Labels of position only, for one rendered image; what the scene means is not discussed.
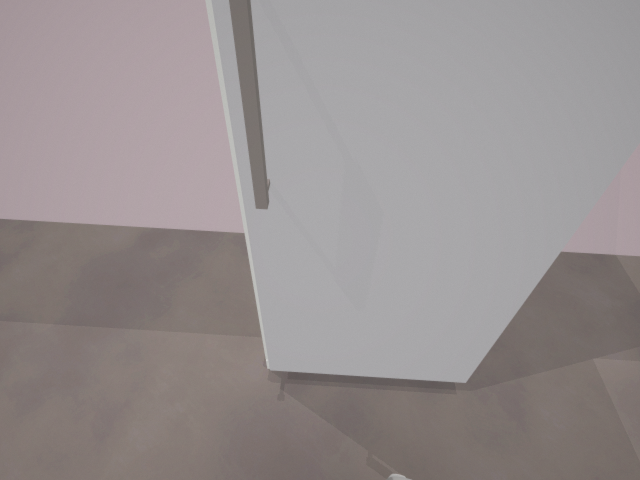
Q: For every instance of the fridge door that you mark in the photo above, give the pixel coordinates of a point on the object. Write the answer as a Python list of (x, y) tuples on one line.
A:
[(428, 162)]

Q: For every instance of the handle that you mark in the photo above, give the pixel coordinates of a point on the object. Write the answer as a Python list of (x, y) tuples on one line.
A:
[(242, 25)]

